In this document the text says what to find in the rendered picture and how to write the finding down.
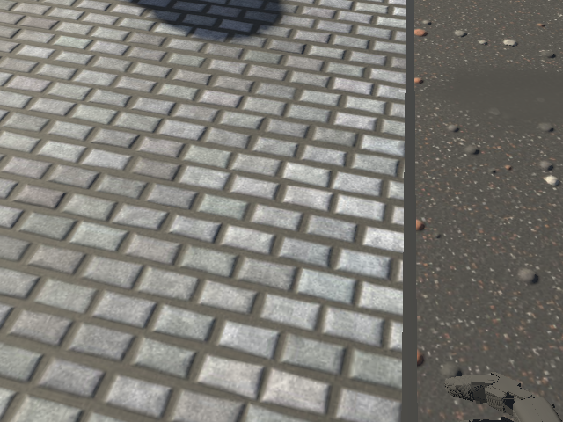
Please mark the right robot hand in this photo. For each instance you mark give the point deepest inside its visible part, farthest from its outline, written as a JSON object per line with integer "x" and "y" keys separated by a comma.
{"x": 503, "y": 394}

